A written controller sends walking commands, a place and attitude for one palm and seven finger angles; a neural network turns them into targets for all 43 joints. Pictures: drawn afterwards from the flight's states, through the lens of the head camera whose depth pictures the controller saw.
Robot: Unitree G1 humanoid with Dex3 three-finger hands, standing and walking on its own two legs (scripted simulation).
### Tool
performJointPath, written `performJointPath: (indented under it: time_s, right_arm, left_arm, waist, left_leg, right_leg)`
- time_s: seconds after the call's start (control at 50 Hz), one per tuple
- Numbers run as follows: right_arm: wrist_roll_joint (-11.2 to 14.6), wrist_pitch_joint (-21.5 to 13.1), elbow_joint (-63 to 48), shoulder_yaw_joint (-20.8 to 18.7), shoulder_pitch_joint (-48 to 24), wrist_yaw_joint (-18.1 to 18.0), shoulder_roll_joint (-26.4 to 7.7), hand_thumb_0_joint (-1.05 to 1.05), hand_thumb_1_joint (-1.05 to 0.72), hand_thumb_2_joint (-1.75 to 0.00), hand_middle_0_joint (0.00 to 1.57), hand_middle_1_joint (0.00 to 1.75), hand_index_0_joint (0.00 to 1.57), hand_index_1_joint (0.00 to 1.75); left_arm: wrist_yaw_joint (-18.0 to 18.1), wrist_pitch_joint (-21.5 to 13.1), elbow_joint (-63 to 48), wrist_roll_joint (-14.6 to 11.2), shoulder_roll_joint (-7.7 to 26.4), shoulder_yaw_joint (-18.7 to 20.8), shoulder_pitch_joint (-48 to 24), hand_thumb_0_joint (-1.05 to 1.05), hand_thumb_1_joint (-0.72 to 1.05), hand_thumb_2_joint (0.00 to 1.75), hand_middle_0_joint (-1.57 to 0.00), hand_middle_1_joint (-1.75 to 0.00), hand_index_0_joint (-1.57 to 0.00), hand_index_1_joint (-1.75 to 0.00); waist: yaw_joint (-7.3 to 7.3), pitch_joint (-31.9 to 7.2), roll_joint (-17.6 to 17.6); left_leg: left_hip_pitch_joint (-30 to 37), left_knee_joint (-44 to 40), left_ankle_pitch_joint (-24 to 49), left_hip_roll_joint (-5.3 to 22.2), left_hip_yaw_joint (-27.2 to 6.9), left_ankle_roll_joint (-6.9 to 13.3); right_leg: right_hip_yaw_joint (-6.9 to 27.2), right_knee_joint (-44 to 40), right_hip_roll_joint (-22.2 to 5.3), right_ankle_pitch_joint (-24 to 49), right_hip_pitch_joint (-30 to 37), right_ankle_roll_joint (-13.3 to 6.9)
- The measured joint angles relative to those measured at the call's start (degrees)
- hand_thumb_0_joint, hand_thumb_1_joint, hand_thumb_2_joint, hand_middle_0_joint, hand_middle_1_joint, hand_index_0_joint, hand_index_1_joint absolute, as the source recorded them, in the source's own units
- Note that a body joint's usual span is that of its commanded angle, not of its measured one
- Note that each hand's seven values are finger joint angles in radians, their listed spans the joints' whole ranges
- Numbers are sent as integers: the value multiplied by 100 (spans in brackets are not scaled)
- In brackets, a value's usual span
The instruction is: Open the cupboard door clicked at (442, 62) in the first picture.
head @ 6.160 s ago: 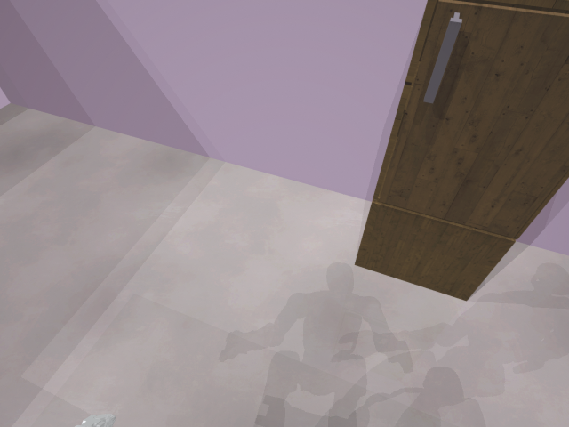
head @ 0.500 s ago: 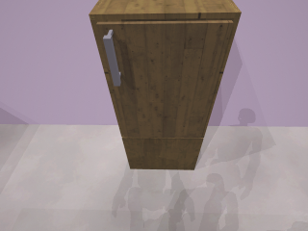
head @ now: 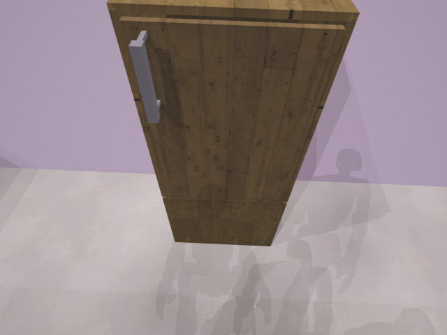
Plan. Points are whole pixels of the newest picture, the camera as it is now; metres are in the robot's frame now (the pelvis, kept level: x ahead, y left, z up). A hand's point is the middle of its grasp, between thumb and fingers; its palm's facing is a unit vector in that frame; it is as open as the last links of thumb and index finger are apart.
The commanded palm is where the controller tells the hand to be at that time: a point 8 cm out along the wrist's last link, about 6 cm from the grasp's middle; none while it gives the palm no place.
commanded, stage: come to a stop and stand still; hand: left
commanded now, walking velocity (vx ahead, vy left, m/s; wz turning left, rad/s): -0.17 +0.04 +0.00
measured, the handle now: (148, 80) +0.55 +0.19 +0.16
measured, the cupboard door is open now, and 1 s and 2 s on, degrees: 0 0 0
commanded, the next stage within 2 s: look again from close up in 0.80 s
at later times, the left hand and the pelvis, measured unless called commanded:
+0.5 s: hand out of the picture +0.01 +0.23 -0.16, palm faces +0.03 -0.96 -0.26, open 7.4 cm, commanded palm none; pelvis -0.04 +0.03 +0.00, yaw -1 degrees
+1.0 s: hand out of the picture -0.06 +0.22 -0.16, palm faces -0.03 -0.97 -0.22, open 7.4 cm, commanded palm none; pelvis -0.06 +0.04 +0.01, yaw -1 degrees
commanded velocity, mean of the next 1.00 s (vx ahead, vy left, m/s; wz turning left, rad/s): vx -0.02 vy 0.00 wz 0.00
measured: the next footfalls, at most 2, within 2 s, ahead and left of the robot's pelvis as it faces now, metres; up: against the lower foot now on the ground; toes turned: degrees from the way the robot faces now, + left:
none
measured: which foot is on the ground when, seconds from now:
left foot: down 0.00-1.00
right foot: down 0.00-1.00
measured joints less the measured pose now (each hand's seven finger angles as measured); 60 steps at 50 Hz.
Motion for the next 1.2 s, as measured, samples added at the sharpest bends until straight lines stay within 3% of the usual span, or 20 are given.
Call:
performJointPath:
  time_s: [0.18, 0.26, 0.34, 0.4, 0.44, 0.54, 0.66, 0.94, 1.2]
  right_arm:
    - [31, 114, -190, -175, -326, -88, -97, 1, -93, -90, 20, 30, 20, 30]
    - [17, 108, -359, -212, -439, -59, -168, 1, -92, -90, 20, 30, 20, 30]
    - [73, 186, -725, -245, -650, 74, -308, 1, -92, -90, 20, 30, 20, 30]
    - [52, 111, -969, -250, -716, 125, -371, 1, -91, -90, 20, 30, 20, 30]
    - [9, 82, -1016, -214, -702, 123, -374, 0, -91, -90, 20, 30, 20, 30]
    - [-13, 128, -998, -96, -683, 125, -345, 0, -91, -90, 20, 30, 20, 30]
    - [-17, 123, -930, -88, -546, 153, -342, -1, -93, -90, 21, 30, 20, 30]
    - [-15, 122, -222, -35, 138, 151, -466, 0, -91, -90, 20, 30, 20, 30]
    - [22, -4, -2, 28, -197, 99, -276, 0, -91, -90, 20, 30, 20, 30]
  left_arm:
    - [133, 100, -276, -3, 72, 45, -279, 1, 91, 90, -20, -30, -21, -30]
    - [138, 119, -437, 13, 184, 58, -348, 1, 91, 90, -20, -30, -21, -30]
    - [224, -53, -657, 77, 183, 0, -408, 1, 91, 90, -20, -30, -21, -30]
    - [201, -36, -780, 30, 204, -61, -372, 1, 91, 90, -20, -30, -21, -30]
    - [184, 80, -753, -5, 229, -79, -401, 1, 90, 90, -20, -30, -21, -30]
    - [113, 171, -723, -2, 259, -128, -407, 1, 90, 90, -20, -30, -21, -30]
    - [11, 185, -675, 21, 288, -185, -243, 1, 90, 90, -20, -30, -20, -30]
    - [-29, 131, -290, 6, 278, -209, 20, 1, 90, 90, -20, -30, -20, -30]
    - [7, 48, -86, -16, 201, -228, -331, 1, 90, 90, -20, -30, -21, -30]
  waist:
    - [42, 117, -71]
    - [35, 36, -70]
    - [21, 105, 160]
    - [-8, 129, 204]
    - [26, 68, 166]
    - [86, -67, 241]
    - [15, -213, 255]
    - [-37, -143, 104]
    - [-39, -35, 64]
  left_leg:
    - [23, -232, 656, -116, 227, 114]
    - [-8, -349, 537, -153, 314, 127]
    - [-678, 672, 26, -81, 27, 251]
    - [-603, 199, 507, -173, -8, 312]
    - [-514, 232, 433, -261, 54, 355]
    - [-309, -23, 575, -326, 150, 428]
    - [-315, -501, 960, -398, 232, 470]
    - [-400, -776, 1137, -443, 170, 455]
    - [-201, -779, 995, -362, 141, 351]
  right_leg:
    - [28, -104, -163, 478, -31, 49]
    - [73, -209, -197, 302, -81, 55]
    - [11, -265, -39, 350, -204, 72]
    - [26, -23, -71, 315, -215, 130]
    - [88, 68, -164, 249, -159, 206]
    - [183, -195, -214, 504, 16, 278]
    - [263, -536, -259, 815, -72, 262]
    - [263, -735, -255, 942, -170, 265]
    - [237, -733, -174, 792, 25, 207]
